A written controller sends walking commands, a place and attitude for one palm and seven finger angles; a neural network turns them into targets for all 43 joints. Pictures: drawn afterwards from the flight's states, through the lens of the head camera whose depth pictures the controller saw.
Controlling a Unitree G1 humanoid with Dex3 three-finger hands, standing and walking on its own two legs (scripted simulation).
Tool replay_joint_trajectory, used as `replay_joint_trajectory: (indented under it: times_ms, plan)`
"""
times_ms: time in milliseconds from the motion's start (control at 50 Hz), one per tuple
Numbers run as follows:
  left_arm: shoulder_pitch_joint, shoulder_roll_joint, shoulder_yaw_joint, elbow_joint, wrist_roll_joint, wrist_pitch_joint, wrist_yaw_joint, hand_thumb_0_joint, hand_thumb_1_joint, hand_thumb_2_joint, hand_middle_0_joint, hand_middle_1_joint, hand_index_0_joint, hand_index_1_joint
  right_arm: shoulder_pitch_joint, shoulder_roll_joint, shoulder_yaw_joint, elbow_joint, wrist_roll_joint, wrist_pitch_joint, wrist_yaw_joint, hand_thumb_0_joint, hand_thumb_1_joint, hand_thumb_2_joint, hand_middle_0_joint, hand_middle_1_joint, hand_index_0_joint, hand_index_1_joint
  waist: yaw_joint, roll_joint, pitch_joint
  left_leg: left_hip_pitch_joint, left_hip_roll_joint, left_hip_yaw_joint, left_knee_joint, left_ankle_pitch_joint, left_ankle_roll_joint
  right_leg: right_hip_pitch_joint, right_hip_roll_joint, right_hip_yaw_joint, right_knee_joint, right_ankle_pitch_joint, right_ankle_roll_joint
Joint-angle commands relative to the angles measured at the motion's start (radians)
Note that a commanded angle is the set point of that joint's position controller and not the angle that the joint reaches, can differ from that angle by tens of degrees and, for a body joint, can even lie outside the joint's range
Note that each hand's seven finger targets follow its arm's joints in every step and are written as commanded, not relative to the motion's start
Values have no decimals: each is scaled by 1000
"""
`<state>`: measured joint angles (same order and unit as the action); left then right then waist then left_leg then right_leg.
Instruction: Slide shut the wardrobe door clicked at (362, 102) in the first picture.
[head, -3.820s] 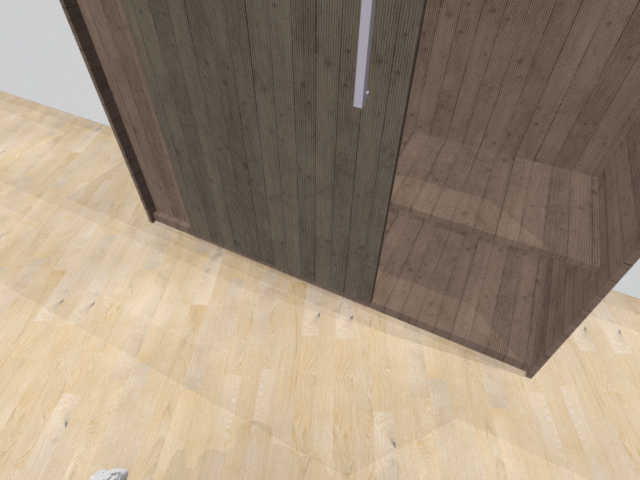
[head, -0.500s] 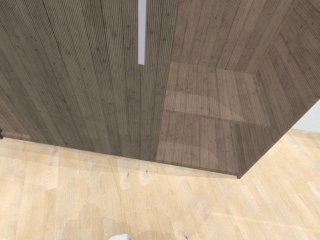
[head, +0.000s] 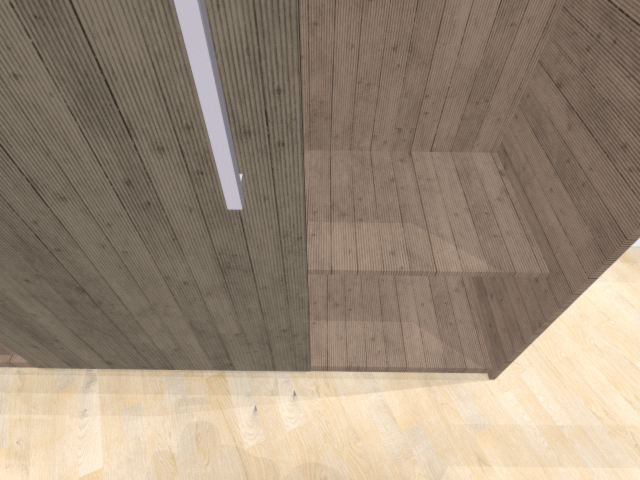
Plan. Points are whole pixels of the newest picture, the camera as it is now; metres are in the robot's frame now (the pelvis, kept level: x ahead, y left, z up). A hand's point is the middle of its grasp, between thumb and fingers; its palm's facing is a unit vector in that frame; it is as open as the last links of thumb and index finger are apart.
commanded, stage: come to a stop and stand still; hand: left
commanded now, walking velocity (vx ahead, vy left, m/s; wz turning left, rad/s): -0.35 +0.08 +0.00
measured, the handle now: (218, 104) +0.48 +0.13 +0.22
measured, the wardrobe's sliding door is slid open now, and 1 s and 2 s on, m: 0.57 0.57 0.57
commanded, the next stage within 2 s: none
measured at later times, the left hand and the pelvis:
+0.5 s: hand out of the picture +0.01 +0.27 -0.17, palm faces +0.08 -0.98 -0.20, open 7.3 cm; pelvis -0.01 +0.07 +0.01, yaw +0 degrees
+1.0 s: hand out of the picture -0.02 +0.17 -0.16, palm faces +0.01 -0.98 -0.22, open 7.3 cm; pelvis -0.03 -0.01 +0.01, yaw -1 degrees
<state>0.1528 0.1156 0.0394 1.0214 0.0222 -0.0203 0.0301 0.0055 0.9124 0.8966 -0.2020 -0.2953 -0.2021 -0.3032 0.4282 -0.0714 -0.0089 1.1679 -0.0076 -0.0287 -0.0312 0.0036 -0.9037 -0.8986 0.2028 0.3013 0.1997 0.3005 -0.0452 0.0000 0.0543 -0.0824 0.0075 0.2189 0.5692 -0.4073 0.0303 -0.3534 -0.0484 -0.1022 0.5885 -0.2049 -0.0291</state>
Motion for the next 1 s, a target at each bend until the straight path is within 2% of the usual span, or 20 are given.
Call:
replay_joint_trajectory:
  times_ms: [0, 80, 200, 240, 260, 280, 300, 320, 380, 500, 580, 660, 720, 760, 780, 800, 820, 840, 920, 980]
  plan:
    - [232, 221, 42, 24, -3, -3, 30, 0, 900, 900, -200, -300, -200, -300, -19, -86, -44, -84, 21, 22, -21, 0, -900, -900, 200, 300, 200, 300, 96, -128, -194, -295, 27, -171, 470, -249, -56, 365, -387, 314, -108, 1175, -287]
    - [83, 188, 50, -39, 7, 20, 40, 0, 900, 900, -200, -300, -200, -300, -68, -77, -57, -109, 6, 63, -12, 0, -900, -900, 200, 300, 200, 300, 55, -42, -107, -338, 31, -226, 486, -178, -60, 203, -313, 205, -174, 869, -204]
    - [1, 219, 60, -75, 13, 36, 24, 0, 900, 900, -200, -300, -200, -300, -47, -103, -64, -143, 2, 67, 6, 0, -900, -900, 200, 300, 200, 300, 20, -190, -144, -235, 18, -172, 202, 4, -80, 143, -227, 132, -147, 566, -131]
    - [-1, 216, 60, -71, 6, 45, 17, 0, 900, 900, -200, -300, -200, -300, -14, -124, -67, -140, 0, 55, 7, 0, -900, -900, 200, 300, 200, 300, -4, -194, -152, -96, 14, -152, -43, 204, -77, 83, -187, 121, -82, 352, -72]
    - [24, 178, 51, -68, 0, 49, 12, 0, 900, 900, -200, -300, -200, -300, -6, -150, -69, -135, -3, 42, 8, 0, -900, -900, 200, 300, 200, 300, -2, -68, -154, -20, 59, -193, -134, 289, -65, 21, -129, 94, -4, 134, -30]
    - [65, 114, 38, -81, -9, 58, 7, 0, 900, 900, -200, -300, -200, -300, -38, -239, -80, -163, -15, 29, 8, 0, -900, -900, 200, 300, 200, 300, 12, 228, -111, -63, 268, -446, -250, 432, -6, -104, -8, 28, 136, -213, 35]
    - [56, 105, 33, -85, -9, 66, 12, 0, 900, 900, -200, -300, -200, -300, -101, -289, -82, -203, -24, 33, 2, 0, -900, -900, 200, 300, 200, 300, 12, 313, -62, -214, 387, -579, -326, 471, 73, -85, 49, 83, 298, -384, 48]
    - [53, 129, 40, -74, -5, 74, 13, 0, 900, 900, -200, -300, -200, -300, -172, -281, -75, -222, -28, 33, -5, 0, -900, -900, 200, 300, 200, 300, 25, 207, -26, -324, 387, -540, -364, 293, 106, -28, 26, 161, 389, -341, 37]
    - [125, 146, 45, -15, 5, 68, -7, 0, 900, 900, -200, -300, -200, -300, -262, -234, -50, -228, -25, 22, -17, 0, -900, -900, 200, 300, 200, 300, 71, 146, 44, -295, 276, -439, -379, 104, 73, -94, 29, 177, 468, -181, 48]
    - [151, 163, 42, -3, 2, 65, -16, 0, 900, 900, -200, -300, -200, -300, -135, -244, -58, -179, -18, 14, -34, 0, -900, -900, 200, 300, 200, 300, 24, 123, -58, 26, 293, -389, -327, 443, 94, -161, 25, 167, 409, -169, 76]
    - [133, 139, 29, -7, -1, 68, -20, 0, 900, 900, -200, -300, -200, -300, -96, -264, -66, -153, -18, 19, -35, 0, -900, -900, 200, 300, 200, 300, 3, 130, -87, 104, 307, -383, -294, 573, 120, -118, 18, 129, 278, -239, 74]
    - [139, 113, 14, 11, -6, 62, -18, 0, 900, 900, -200, -300, -200, -300, -109, -265, -70, -132, -21, 29, -24, 0, -900, -900, 200, 300, 200, 300, -1, 182, -68, 4, 280, -376, -308, 417, 114, 14, 21, 90, 95, -270, 52]
    - [220, 97, 9, 54, -9, 52, -12, 0, 900, 900, -200, -300, -200, -300, -138, -258, -68, -117, -15, 32, -13, 0, -900, -900, 200, 300, 200, 300, 40, 166, -70, -91, 234, -347, -305, 234, 77, 150, 34, 51, -94, -116, 38]
    - [250, 127, 9, 79, -5, 39, -3, 0, 900, 900, -200, -300, -200, -300, -125, -208, -61, -101, -4, 33, -4, 0, -900, -900, 200, 300, 200, 300, 54, 65, -55, -214, 157, -291, -255, 104, 10, 289, -4, 96, -274, -7, 24]
    - [232, 157, 5, 79, -3, 27, 3, 0, 900, 900, -200, -300, -200, -300, -129, -163, -48, -100, 3, 34, -2, 0, -900, -900, 200, 300, 200, 300, 47, -46, -32, -253, 97, -227, -186, 57, -30, 255, -111, 234, -336, -106, -12]
    - [189, 189, 2, 71, -7, 20, 5, 0, 900, 900, -200, -300, -200, -300, -136, -123, -29, -103, 2, 35, 4, 0, -900, -900, 200, 300, 200, 300, 35, -133, 8, -215, 57, -182, -147, 60, -48, 134, -188, 295, -407, -203, -48]
    - [151, 195, -2, 65, -9, 19, 4, 0, 900, 900, -200, -300, -200, -300, -126, -119, -27, -96, -5, 36, 11, 0, -900, -900, 200, 300, 200, 300, 23, -105, 32, -147, 52, -185, -133, 94, -44, 35, -202, 290, -427, -291, -61]
    - [142, 185, 0, 70, -11, 9, 5, 0, 900, 900, -200, -300, -200, -300, -121, -114, -24, -82, -13, 42, 9, 0, -900, -900, 200, 300, 200, 300, 33, -238, 76, -161, 55, -187, -119, 133, -42, 11, -156, 293, -445, -263, -59]
    - [164, 107, -20, 90, -23, 2, 8, 0, 900, 900, -200, -300, -200, -300, -31, -115, -11, -21, -11, 32, 1, 0, -900, -900, 200, 300, 200, 300, 17, -92, 98, -99, 81, -219, -187, 304, -39, 46, -81, 183, -349, -80, -33]
    - [191, 100, -18, 93, -23, 7, 12, 0, 900, 900, -200, -300, -200, -300, -30, -121, -13, -12, -9, 39, -3, 0, -900, -900, 200, 300, 200, 300, 31, -60, 118, -121, 85, -216, -183, 251, -47, 47, -68, 187, -374, -170, -18]
